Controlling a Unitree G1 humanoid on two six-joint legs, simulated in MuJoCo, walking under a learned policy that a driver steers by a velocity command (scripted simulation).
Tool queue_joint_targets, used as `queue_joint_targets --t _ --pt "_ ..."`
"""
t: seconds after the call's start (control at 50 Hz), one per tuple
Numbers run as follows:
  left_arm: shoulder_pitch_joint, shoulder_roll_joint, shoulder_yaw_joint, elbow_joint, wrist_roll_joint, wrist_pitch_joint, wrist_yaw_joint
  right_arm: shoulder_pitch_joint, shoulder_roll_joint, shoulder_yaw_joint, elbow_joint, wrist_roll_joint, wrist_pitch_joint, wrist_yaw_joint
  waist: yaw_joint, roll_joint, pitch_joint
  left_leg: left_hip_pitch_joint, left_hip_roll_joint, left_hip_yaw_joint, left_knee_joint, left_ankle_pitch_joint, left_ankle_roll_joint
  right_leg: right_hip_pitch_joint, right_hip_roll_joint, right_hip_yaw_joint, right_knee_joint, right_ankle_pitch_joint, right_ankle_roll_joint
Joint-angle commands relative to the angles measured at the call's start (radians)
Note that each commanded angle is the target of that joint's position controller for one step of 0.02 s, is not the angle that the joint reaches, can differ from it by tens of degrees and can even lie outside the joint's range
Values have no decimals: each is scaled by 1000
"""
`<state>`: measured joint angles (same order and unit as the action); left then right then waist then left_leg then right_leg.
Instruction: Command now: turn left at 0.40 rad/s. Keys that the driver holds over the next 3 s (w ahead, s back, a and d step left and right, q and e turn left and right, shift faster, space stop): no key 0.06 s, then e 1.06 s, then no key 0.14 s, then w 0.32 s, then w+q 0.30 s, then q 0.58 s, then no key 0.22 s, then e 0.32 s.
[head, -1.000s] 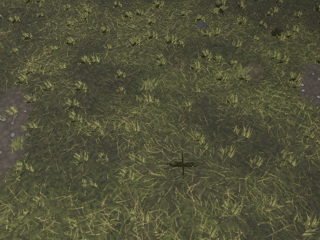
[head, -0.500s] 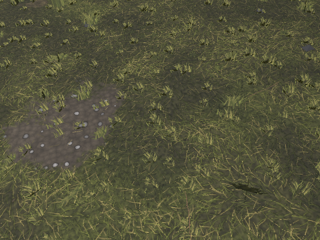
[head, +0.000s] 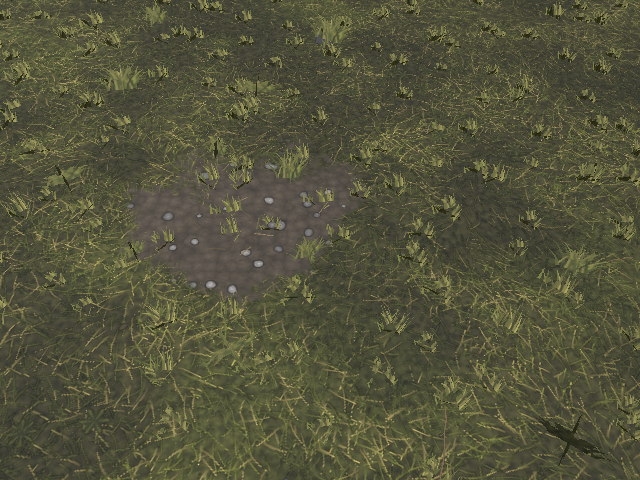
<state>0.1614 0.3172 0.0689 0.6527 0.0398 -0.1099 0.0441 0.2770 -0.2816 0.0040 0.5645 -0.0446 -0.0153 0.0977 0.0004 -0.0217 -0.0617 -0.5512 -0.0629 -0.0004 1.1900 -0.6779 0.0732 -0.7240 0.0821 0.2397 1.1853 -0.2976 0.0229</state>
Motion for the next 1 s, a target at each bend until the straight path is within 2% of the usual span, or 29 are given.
queue_joint_targets --t 0.02,0.06,0.08,0.12,0.18,0.22,0.28,0.3,0.32,0.36,0.4,0.44,0.46,0.48,0.5,0.52,0.54,0.58,0.62,0.66,0.78,0.84,0.88,0.9,0.92,0.94,0.96,0.98,1.0 --pt "48 83 -2 -31 19 22 -16 -307 -157 -29 -85 11 -26 17 145 75 -58 -196 208 -476 -530 535 39 -111 -10 -65 367 225 61" --pt "87 63 -21 -13 21 65 -38 -319 -88 8 -65 -11 -41 -1 122 43 -112 -140 190 -409 -510 569 77 -120 -6 -55 399 277 96" --pt "96 57 -28 -2 22 70 -45 -277 -45 28 -40 -4 -60 -10 93 46 -121 -58 178 -355 -491 584 82 -131 -15 -43 362 277 104" --pt "101 52 -30 18 28 62 -59 -150 -18 47 27 10 -92 -21 38 66 -81 93 174 -298 -460 617 84 -171 -45 -40 277 260 105" --pt "-22 16 -39 4 22 52 -74 -3 -25 49 96 36 -98 -39 -49 73 -28 333 189 -286 -419 658 61 -270 -92 -53 -40 278 117" --pt "-107 -16 -51 -2 18 55 -98 31 -54 37 128 54 -95 -52 -74 87 7 355 174 -273 -406 580 23 -204 -135 -105 -352 390 110" --pt "-133 -18 -56 -11 28 56 -135 18 -138 7 158 42 -93 -54 -45 128 36 162 202 -324 -440 551 61 10 -137 -201 -500 425 76" --pt "-145 40 -34 -53 -98 56 -118 60 -134 -43 142 79 -52 -130 -122 94 2 237 225 -249 -431 684 73 44 -90 -152 -577 471 32" --pt "-176 17 -40 -67 -107 59 -112 78 -142 -44 160 74 -34 -157 -119 132 5 272 223 -249 -395 733 82 40 -80 -159 -623 425 19" --pt "-178 0 -36 -92 -75 64 -114 87 -113 -55 155 57 -8 -176 -117 163 11 314 242 -275 -353 836 111 33 -84 -171 -662 313 -5" --pt "-104 -28 -30 -75 -62 74 -121 50 -73 -58 139 60 2 -182 -68 155 19 255 239 -273 -310 825 130 154 -75 -211 -725 321 -34" --pt "70 -19 -9 -7 -58 85 -104 18 -23 -53 122 58 -9 -175 6 68 -24 67 177 -171 -152 673 96 491 -77 -226 -745 674 -97" --pt "211 81 27 29 -49 91 -86 12 17 -44 93 36 -35 -163 44 -91 -120 -223 76 -51 125 472 2 864 -195 -94 -604 1122 -191" --pt "306 86 25 41 -58 101 -66 -27 22 -20 59 29 -49 -150 121 -210 -277 -422 1 42 538 -139 -107 1087 -414 147 -629 1280 -375" --pt "289 84 21 39 -59 117 -48 -40 -22 -24 28 39 -45 -141 118 -101 -355 -446 44 -45 655 -147 -141 1108 -438 225 -657 1026 -401" --pt "199 113 30 19 -51 132 -28 -74 -10 -18 -2 56 -35 -145 94 -74 -318 -482 59 -66 677 -84 -164 1032 -428 256 -711 725 -393" --pt "124 99 22 -8 -43 145 -12 -111 -2 -17 -13 58 -14 -162 78 -31 -230 -491 75 -65 638 -24 -169 889 -407 252 -763 506 -359" --pt "24 96 6 -51 -26 158 -2 -98 -9 -25 -23 39 24 -188 18 -14 -108 -331 69 -40 576 92 -169 544 -354 212 -837 413 -327" --pt "6 98 2 -65 -28 148 4 -62 -60 -51 -28 31 30 -193 -11 -32 -41 -268 46 -49 522 304 -173 390 -254 147 -842 293 -298" --pt "-2 90 0 -75 -28 141 14 -65 -28 -50 -45 24 24 -192 -14 -89 -56 -250 24 -39 533 345 -186 373 -234 150 -817 375 -300" --pt "31 93 9 -104 -35 161 43 -161 14 -34 -126 31 18 -170 18 -138 -121 -249 23 -65 420 268 -183 518 -249 254 -783 398 -284" --pt "-38 104 23 -144 -44 178 45 -152 24 -24 -136 32 11 -138 -10 -181 -129 -34 54 -50 95 231 -149 443 -221 238 -798 406 -231" --pt "-50 102 32 -155 -56 190 32 -66 8 -37 -106 50 3 -116 -32 -244 -114 200 31 10 -144 212 -128 324 -181 216 -816 365 -205" --pt "-138 57 31 -200 -80 199 28 34 -52 -66 -54 32 -8 -118 -98 -34 -44 273 78 -66 -305 240 -87 117 -66 113 -695 137 -141" --pt "-275 20 21 -283 -98 174 3 84 -229 -123 -8 20 -12 -136 -140 420 171 261 270 -548 -762 -56 64 -279 114 -21 -422 -276 -44" --pt "-336 5 19 -313 -78 103 -24 73 -219 -127 -41 19 -50 -144 -150 457 258 246 413 -881 -861 178 158 -437 79 127 -239 -342 -17" --pt "-237 8 26 -247 -80 80 -32 -47 -165 -110 -62 -8 -60 -148 -48 321 217 256 426 -796 -772 371 181 -455 75 168 -106 -278 -4" --pt "-167 47 41 -181 -71 99 -17 -152 -104 -99 -79 -16 -50 -149 0 227 164 210 366 -626 -711 261 161 -373 58 79 -17 -150 3" --pt "-112 74 44 -150 -49 119 -5 -209 -63 -87 -85 6 -41 -155 37 188 119 134 356 -522 -631 315 153 -265 21 25 33 4 16"
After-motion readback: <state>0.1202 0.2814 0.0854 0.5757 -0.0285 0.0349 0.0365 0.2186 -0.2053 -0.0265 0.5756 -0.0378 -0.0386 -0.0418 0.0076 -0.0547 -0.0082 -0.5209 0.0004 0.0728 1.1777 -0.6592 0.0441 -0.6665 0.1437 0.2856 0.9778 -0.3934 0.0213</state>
